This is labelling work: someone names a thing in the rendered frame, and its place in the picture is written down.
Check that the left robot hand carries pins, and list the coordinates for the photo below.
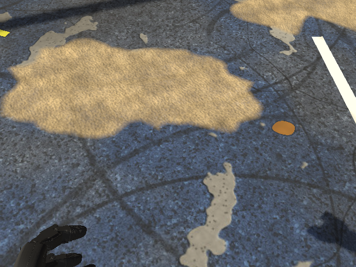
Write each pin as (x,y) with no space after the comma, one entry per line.
(34,253)

